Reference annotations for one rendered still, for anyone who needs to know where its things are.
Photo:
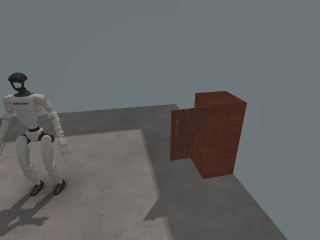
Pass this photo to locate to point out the robot left upper arm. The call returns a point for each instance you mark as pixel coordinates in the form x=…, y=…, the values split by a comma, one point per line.
x=42, y=99

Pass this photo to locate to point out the robot left forearm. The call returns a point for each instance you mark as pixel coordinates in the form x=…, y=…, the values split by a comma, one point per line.
x=57, y=125

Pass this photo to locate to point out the handle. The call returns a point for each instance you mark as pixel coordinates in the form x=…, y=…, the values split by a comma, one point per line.
x=176, y=127

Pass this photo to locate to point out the robot right upper arm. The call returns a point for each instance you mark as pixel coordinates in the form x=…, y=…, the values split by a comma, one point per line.
x=9, y=115

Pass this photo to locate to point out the left robot shin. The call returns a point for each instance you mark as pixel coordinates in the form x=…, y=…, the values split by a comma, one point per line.
x=55, y=174

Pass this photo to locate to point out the robot head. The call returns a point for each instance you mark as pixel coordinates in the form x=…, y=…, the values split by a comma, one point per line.
x=19, y=78

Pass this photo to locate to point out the left robot hand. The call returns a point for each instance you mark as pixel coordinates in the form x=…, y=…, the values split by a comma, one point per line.
x=62, y=144

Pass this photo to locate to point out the robot right forearm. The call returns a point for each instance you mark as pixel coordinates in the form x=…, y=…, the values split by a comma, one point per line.
x=4, y=128

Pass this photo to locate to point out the cupboard door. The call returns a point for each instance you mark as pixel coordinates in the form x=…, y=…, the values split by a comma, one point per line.
x=190, y=140

